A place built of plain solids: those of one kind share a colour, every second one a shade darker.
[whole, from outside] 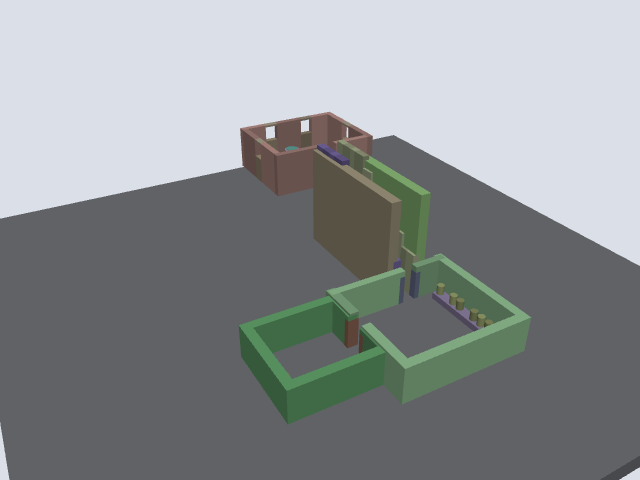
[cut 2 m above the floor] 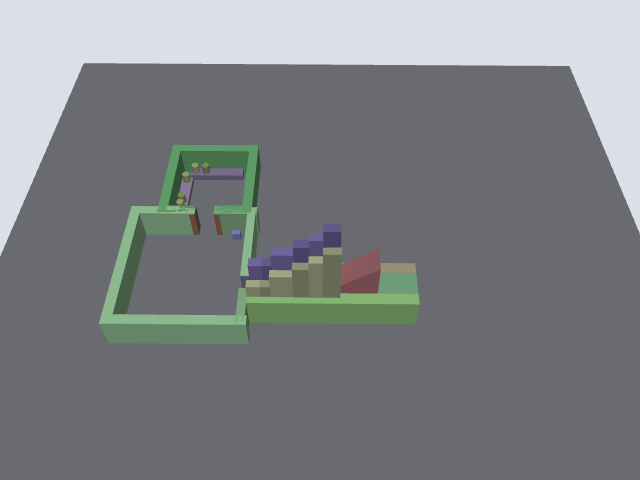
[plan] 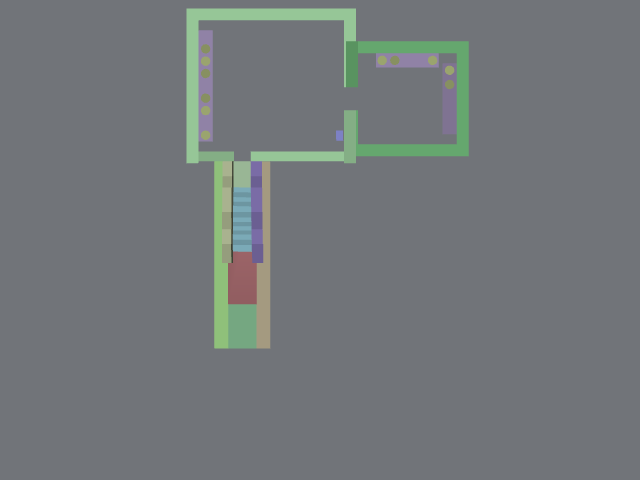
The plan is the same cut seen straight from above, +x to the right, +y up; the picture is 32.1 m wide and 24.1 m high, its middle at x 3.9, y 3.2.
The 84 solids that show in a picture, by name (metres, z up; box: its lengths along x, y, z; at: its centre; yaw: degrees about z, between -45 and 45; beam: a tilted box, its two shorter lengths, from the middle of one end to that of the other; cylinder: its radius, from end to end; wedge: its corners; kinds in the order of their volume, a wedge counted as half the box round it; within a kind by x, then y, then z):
{
 "mass_rock_left_1": {"box": [0.7, 9.4, 7.32], "at": [-1.06, 2.45, 3.36]},
 "mass_rock_right_1": {"box": [0.7, 9.4, 7.32], "at": [1.06, 2.45, 3.36]},
 "wall_chamber_1": {"box": [0.6, 7.78, 2.66], "at": [-2.5, 10.94, 1.03]},
 "wall_chamber_2": {"box": [2.28, 0.5, 2.66], "at": [-1.56, 7.4, 1.03]},
 "wall_chamber_3": {"box": [8.51, 0.6, 2.66], "at": [1.45, 14.53, 1.03]},
 "wall_chamber_4": {"box": [5.19, 0.5, 2.66], "at": [3.01, 7.4, 1.03]},
 "wall_chamber_5": {"box": [0.6, 2.67, 2.66], "at": [5.41, 8.38, 1.03]},
 "wall_chamber_6": {"box": [0.6, 3.96, 2.66], "at": [5.41, 12.85, 1.03]},
 "wall_side_chamber_1": {"box": [0.6, 2.31, 2.51], "at": [5.51, 8.56, 0.95]},
 "wall_side_chamber_2": {"box": [0.6, 2.31, 2.51], "at": [5.51, 12.02, 0.95]},
 "wall_side_chamber_3": {"box": [6.16, 0.6, 2.51], "at": [8.29, 7.71, 0.95]},
 "wall_side_chamber_4": {"box": [6.16, 0.6, 2.51], "at": [8.29, 12.88, 0.95]},
 "wall_side_chamber_5": {"box": [0.6, 5.77, 2.51], "at": [11.07, 10.29, 0.95]},
 "wall_yard_1": {"box": [0.45, 2.62, 3.0], "at": [-3.29, -7.12, 5.63]},
 "wall_yard_2": {"box": [0.45, 2.62, 3.0], "at": [-3.29, -3.56, 5.63]},
 "wall_yard_3": {"box": [1.88, 0.45, 3.0], "at": [-2.58, -8.21, 5.63]},
 "wall_yard_4": {"box": [3.09, 0.45, 3.0], "at": [-1.97, -2.48, 5.63]},
 "wall_yard_5": {"box": [2.04, 0.45, 3.0], "at": [0.33, -8.21, 5.63]},
 "wall_yard_6": {"box": [3.75, 0.45, 3.0], "at": [2.3, -2.48, 5.63]},
 "wall_yard_7": {"box": [1.88, 0.45, 3.0], "at": [3.24, -8.21, 5.63]},
 "wall_yard_8": {"box": [0.45, 2.62, 3.0], "at": [3.95, -7.12, 5.63]},
 "wall_yard_9": {"box": [0.45, 2.62, 3.0], "at": [3.95, -3.56, 5.63]},
 "fill_under_steps_1": {"wedge": [[-0.72, -0.02, -0.3], [-0.72, -0.02, 4.18], [-0.72, 6.06, -0.3], [-0.72, 6.06, -0.24], [0.72, -0.02, -0.3], [0.72, -0.02, 4.18], [0.72, 6.06, -0.3], [0.72, 6.06, -0.24]]},
 "mass_under_head_1": {"box": [1.44, 2.24, 4.43], "at": [0.0, -1.13, 1.92]},
 "rock_left_1": {"wedge": [[-1.03, -0.56, 3.93], [-1.03, -0.56, 7.32], [-1.03, 0.0, 3.93], [-1.03, 0.0, 7.32], [-0.56, -0.56, 7.32], [-0.54, 0.0, 7.32], [-0.47, -0.56, 3.93], [-0.46, 0.0, 3.93]]},
 "rock_left_2": {"wedge": [[-1.02, -1.49, 3.93], [-1.02, -1.49, 7.32], [-1.02, -0.56, 3.93], [-1.02, -0.56, 7.32], [-0.56, -0.56, 7.32], [-0.52, -1.49, 7.32], [-0.47, -0.56, 3.93], [-0.44, -1.49, 3.93]]},
 "rock_left_3": {"wedge": [[-1.02, 2.05, 1.65], [-1.02, 2.05, 5.76], [-1.02, 3.0, 1.65], [-1.02, 3.0, 5.76], [-0.57, 3.0, 5.76], [-0.54, 2.05, 5.76], [-0.47, 3.0, 1.65], [-0.44, 2.05, 1.65]]},
 "rock_left_4": {"wedge": [[-1.02, 3.0, 1.09], [-1.02, 3.0, 5.04], [-1.02, 3.74, 1.09], [-1.02, 3.74, 5.04], [-0.55, 3.0, 5.04], [-0.55, 3.74, 5.04], [-0.45, 3.0, 1.09], [-0.45, 3.74, 1.09]]},
 "rock_left_5": {"wedge": [[-1.02, 3.74, 0.43], [-1.02, 3.74, 4.48], [-1.02, 4.61, 0.43], [-1.02, 4.61, 4.48], [-0.56, 4.61, 4.48], [-0.54, 3.74, 4.48], [-0.46, 4.61, 0.43], [-0.44, 3.74, 0.43]]},
 "rock_left_6": {"wedge": [[-1.01, -2.25, 3.93], [-1.01, -2.25, 7.32], [-1.01, -1.49, 3.93], [-1.01, -1.49, 7.32], [-0.55, -2.25, 7.32], [-0.52, -1.49, 7.32], [-0.47, -2.25, 3.93], [-0.44, -1.49, 3.93]]},
 "rock_left_7": {"wedge": [[-1.01, 0.0, 3.11], [-1.01, 0.0, 7.32], [-1.01, 1.08, 3.11], [-1.01, 1.08, 7.32], [-0.54, 0.0, 7.32], [-0.54, 1.08, 7.32], [-0.44, 0.0, 3.11], [-0.44, 1.08, 3.11]]},
 "rock_left_8": {"wedge": [[-1.01, 1.08, 2.37], [-1.01, 1.08, 6.5], [-1.01, 2.05, 2.37], [-1.01, 2.05, 6.5], [-0.56, 2.05, 6.5], [-0.52, 1.08, 6.5], [-0.46, 2.05, 2.37], [-0.42, 1.08, 2.37]]},
 "rock_left_9": {"wedge": [[-1.0, 4.61, -0.5], [-1.0, 4.61, 3.82], [-1.0, 5.84, -0.5], [-1.0, 5.84, 3.82], [-0.54, 4.61, 3.82], [-0.54, 5.84, 3.82], [-0.43, 4.61, -0.5], [-0.43, 5.84, -0.5]]},
 "rock_left_10": {"wedge": [[-0.99, 5.84, -0.5], [-0.99, 5.84, 2.89], [-0.99, 6.4, -0.5], [-0.99, 6.4, 2.89], [-0.52, 6.4, 2.89], [-0.51, 5.84, 2.89], [-0.43, 5.84, -0.5], [-0.43, 6.4, -0.5]]},
 "rock_left_11": {"wedge": [[-0.99, 6.4, -0.5], [-0.99, 6.4, 2.89], [-0.99, 7.15, -0.5], [-0.99, 7.15, 2.89], [-0.52, 6.4, 2.89], [-0.52, 7.15, 2.89], [-0.43, 6.4, -0.5], [-0.43, 7.15, -0.5]]},
 "rock_right_1": {"wedge": [[0.43, 5.84, 2.89], [0.43, 6.4, 2.89], [0.44, 5.84, -0.5], [0.44, 6.4, -0.5], [0.99, 5.84, -0.5], [0.99, 5.84, 2.89], [0.99, 6.4, -0.5], [0.99, 6.4, 2.89]]},
 "rock_right_2": {"wedge": [[0.43, 5.84, 3.82], [0.44, 5.84, -0.5], [0.45, 4.61, 3.82], [0.46, 4.61, -0.5], [1.0, 4.61, -0.5], [1.0, 4.61, 3.82], [1.0, 5.84, -0.5], [1.0, 5.84, 3.82]]},
 "rock_right_3": {"wedge": [[0.43, 6.4, 2.89], [0.43, 7.15, 2.89], [0.44, 6.4, -0.5], [0.44, 7.15, -0.5], [0.99, 6.4, -0.5], [0.99, 6.4, 2.89], [0.99, 7.15, -0.5], [0.99, 7.15, 2.89]]},
 "rock_right_4": {"wedge": [[0.44, 4.61, 4.48], [0.46, 3.74, 4.48], [0.46, 4.61, 0.43], [0.48, 3.74, 0.43], [1.02, 3.74, 0.43], [1.02, 3.74, 4.48], [1.02, 4.61, 0.43], [1.02, 4.61, 4.48]]},
 "rock_right_5": {"wedge": [[0.46, 3.74, 5.04], [0.47, 3.0, 5.04], [0.48, 3.74, 1.09], [0.49, 3.0, 1.09], [1.03, 3.0, 1.09], [1.03, 3.0, 5.04], [1.03, 3.74, 1.09], [1.03, 3.74, 5.04]]},
 "rock_right_6": {"wedge": [[0.47, 3.0, 5.76], [0.48, 3.0, 1.65], [0.5, 2.05, 5.76], [0.52, 2.05, 1.65], [1.05, 2.05, 1.65], [1.05, 2.05, 5.76], [1.05, 3.0, 1.65], [1.05, 3.0, 5.76]]},
 "rock_right_7": {"wedge": [[0.51, 1.08, 7.32], [0.52, 1.08, 3.11], [0.53, 0.0, 7.32], [0.54, 0.0, 3.11], [1.08, 0.0, 3.11], [1.08, 0.0, 7.32], [1.08, 1.08, 3.11], [1.08, 1.08, 7.32]]},
 "rock_right_8": {"wedge": [[0.52, -2.25, 7.32], [0.53, -2.25, 3.93], [0.53, -1.49, 7.32], [0.54, -1.49, 3.93], [1.08, -2.25, 3.93], [1.08, -2.25, 7.32], [1.08, -1.49, 3.93], [1.08, -1.49, 7.32]]},
 "rock_right_9": {"wedge": [[0.53, -1.49, 7.32], [0.53, -0.56, 7.32], [0.54, -1.49, 3.93], [0.54, -0.56, 3.93], [1.09, -1.49, 3.93], [1.09, -1.49, 7.32], [1.09, -0.56, 3.93], [1.09, -0.56, 7.32]]},
 "rock_right_10": {"wedge": [[0.53, -0.56, 7.32], [0.53, 0.0, 7.32], [0.54, -0.56, 3.93], [0.54, 0.0, 3.93], [1.09, -0.56, 3.93], [1.09, -0.56, 7.32], [1.09, 0.0, 3.93], [1.09, 0.0, 7.32]]},
 "bench_1": {"box": [0.72, 5.58, 0.48], "at": [-1.84, 10.94, 0.19]},
 "bench_2": {"box": [3.16, 0.72, 0.47], "at": [8.29, 12.22, 0.19]},
 "bench_3": {"box": [0.72, 3.57, 0.49], "at": [10.41, 10.29, 0.19]},
 "wall_yard_under_light_1": {"box": [0.95, 0.45, 1.75], "at": [-1.16, -8.21, 5.0]},
 "wall_yard_under_light_2": {"box": [0.95, 0.45, 1.75], "at": [1.83, -8.21, 5.0]},
 "wall_yard_under_light_3": {"box": [0.45, 0.95, 1.75], "at": [3.95, -5.34, 5.0]},
 "tread_1": {"wedge": [[-0.72, 2.62, 1.84], [-0.72, 2.62, 2.32], [-0.72, 2.95, 1.84], [-0.72, 2.95, 2.3], [0.72, 2.61, 1.84], [0.72, 2.61, 2.32], [0.72, 2.94, 1.84], [0.72, 2.94, 2.31]]},
 "tread_2": {"wedge": [[-0.72, 2.91, 1.66], [-0.72, 2.91, 2.15], [-0.72, 3.22, 1.66], [-0.72, 3.22, 2.13], [0.72, 2.9, 1.66], [0.72, 2.9, 2.15], [0.72, 3.2, 1.66], [0.72, 3.2, 2.13]]},
 "tread_3": {"wedge": [[-0.72, 3.18, 1.48], [-0.72, 3.18, 1.96], [-0.72, 3.48, 1.48], [-0.72, 3.48, 1.95], [0.72, 3.16, 1.48], [0.72, 3.16, 1.96], [0.72, 3.47, 1.48], [0.72, 3.47, 1.95]]},
 "tread_4": {"wedge": [[-0.72, 3.43, 1.31], [-0.72, 3.43, 1.78], [-0.72, 3.67, 1.31], [-0.72, 3.67, 1.77], [0.72, 3.43, 1.31], [0.72, 3.43, 1.78], [0.72, 3.68, 1.31], [0.72, 3.68, 1.77]]},
 "tread_5": {"wedge": [[-0.72, 3.63, 1.13], [-0.72, 3.63, 1.61], [-0.72, 3.89, 1.13], [-0.72, 3.89, 1.59], [0.72, 3.64, 1.13], [0.72, 3.64, 1.61], [0.72, 3.89, 1.13], [0.72, 3.89, 1.6]]},
 "tread_6": {"wedge": [[-0.72, 3.85, 0.95], [-0.72, 3.85, 1.43], [-0.72, 4.1, 0.95], [-0.72, 4.1, 1.42], [0.72, 3.85, 0.95], [0.72, 3.85, 1.43], [0.72, 4.1, 0.95], [0.72, 4.1, 1.42]]},
 "tread_7": {"wedge": [[-0.72, 4.06, 0.77], [-0.72, 4.06, 1.25], [-0.72, 4.33, 0.77], [-0.72, 4.33, 1.24], [0.72, 4.06, 0.77], [0.72, 4.06, 1.25], [0.72, 4.33, 0.77], [0.72, 4.33, 1.24]]},
 "tread_8": {"wedge": [[-0.72, 4.29, 0.59], [-0.72, 4.29, 1.07], [-0.72, 4.61, 0.59], [-0.72, 4.61, 1.07], [0.72, 4.29, 0.59], [0.72, 4.29, 1.07], [0.72, 4.6, 0.59], [0.72, 4.6, 1.06]]},
 "tread_9": {"wedge": [[-0.72, 4.57, 0.42], [-0.72, 4.57, 0.9], [-0.72, 4.91, 0.42], [-0.72, 4.91, 0.89], [0.72, 4.56, 0.42], [0.72, 4.56, 0.9], [0.72, 4.88, 0.42], [0.72, 4.88, 0.88]]},
 "tread_10": {"wedge": [[-0.72, 4.87, 0.24], [-0.72, 4.87, 0.72], [-0.72, 5.13, 0.24], [-0.72, 5.13, 0.71], [0.72, 4.84, 0.24], [0.72, 4.84, 0.72], [0.72, 5.11, 0.24], [0.72, 5.11, 0.71]]},
 "tread_11": {"wedge": [[-0.72, 5.09, 0.06], [-0.72, 5.09, 0.54], [-0.72, 5.36, 0.06], [-0.72, 5.36, 0.53], [0.72, 5.07, 0.06], [0.72, 5.07, 0.54], [0.72, 5.33, 0.06], [0.72, 5.33, 0.53]]},
 "tread_12": {"wedge": [[-0.72, 5.32, -0.11], [-0.72, 5.32, 0.37], [-0.72, 5.6, -0.11], [-0.72, 5.6, 0.36], [0.72, 5.29, -0.11], [0.72, 5.29, 0.37], [0.72, 5.59, -0.11], [0.72, 5.59, 0.35]]},
 "tread_13": {"wedge": [[-0.72, 5.56, -0.3], [-0.72, 5.56, 0.19], [-0.72, 5.85, -0.3], [-0.72, 5.85, 0.18], [0.72, 5.55, -0.3], [0.72, 5.55, 0.18], [0.72, 5.82, -0.3], [0.72, 5.82, 0.18]]},
 "floor_lower_1": {"box": [1.8, 1.68, 0.4], "at": [0.0, 6.31, -0.2]},
 "cask_1": {"cylinder": 0.23, "from": [-1.84, 8.46, 0.43], "to": [-1.84, 8.46, 1.05]},
 "cask_2": {"cylinder": 0.23, "from": [-1.84, 9.7, 0.43], "to": [-1.84, 9.7, 1.05]},
 "cask_3": {"cylinder": 0.23, "from": [-1.84, 10.32, 0.43], "to": [-1.84, 10.32, 1.05]},
 "cask_4": {"cylinder": 0.23, "from": [-1.84, 11.56, 0.43], "to": [-1.84, 11.56, 1.05]},
 "cask_5": {"cylinder": 0.23, "from": [-1.84, 12.18, 0.43], "to": [-1.84, 12.18, 1.05]},
 "cask_6": {"cylinder": 0.23, "from": [-1.84, 12.8, 0.43], "to": [-1.84, 12.8, 1.05]},
 "cask_7": {"cylinder": 0.23, "from": [7.02, 12.22, 0.42], "to": [7.02, 12.22, 1.04]},
 "cask_8": {"cylinder": 0.23, "from": [7.66, 12.22, 0.42], "to": [7.66, 12.22, 1.04]},
 "cask_9": {"cylinder": 0.23, "from": [9.55, 12.22, 0.42], "to": [9.55, 12.22, 1.04]},
 "cask_10": {"cylinder": 0.23, "from": [10.41, 11.01, 0.44], "to": [10.41, 11.01, 1.06]},
 "cask_11": {"cylinder": 0.23, "from": [10.41, 11.72, 0.44], "to": [10.41, 11.72, 1.06]},
 "jamb_side_mouth_1": {"box": [0.7, 0.35, 1.95], "at": [5.46, 9.54, 0.93]},
 "jamb_side_mouth_2": {"box": [0.7, 0.35, 1.95], "at": [5.46, 11.04, 0.93]},
 "jamb_chamber_mouth_1": {"box": [0.35, 0.5, 2.01], "at": [-0.59, 7.4, 0.95]},
 "jamb_chamber_mouth_2": {"box": [0.35, 0.5, 2.01], "at": [0.59, 7.4, 0.95]},
 "wall_yard_over_light_1": {"box": [0.95, 0.45, 0.15], "at": [-1.16, -8.21, 7.05]},
 "wall_yard_over_light_2": {"box": [0.95, 0.45, 0.15], "at": [1.83, -8.21, 7.05]},
 "wall_yard_over_light_3": {"box": [0.45, 0.95, 0.15], "at": [3.95, -5.34, 7.05]},
 "crate_chamber_1": {"box": [0.35, 0.51, 0.29], "at": [4.88, 8.44, 0.44], "yaw": 1.4}
}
